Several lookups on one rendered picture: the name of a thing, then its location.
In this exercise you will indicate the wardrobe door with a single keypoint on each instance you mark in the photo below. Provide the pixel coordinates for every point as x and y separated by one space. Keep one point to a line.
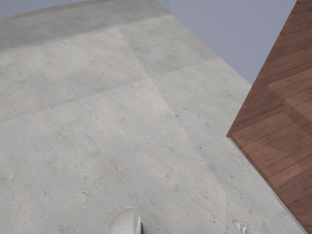
297 194

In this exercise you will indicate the robot left thigh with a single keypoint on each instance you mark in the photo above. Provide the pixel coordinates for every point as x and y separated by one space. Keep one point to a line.
125 222

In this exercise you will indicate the robot left shin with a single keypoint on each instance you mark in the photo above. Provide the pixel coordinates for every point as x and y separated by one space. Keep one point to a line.
130 208

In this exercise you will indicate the robot right hand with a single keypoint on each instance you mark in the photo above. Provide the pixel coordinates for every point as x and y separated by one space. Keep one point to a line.
244 227

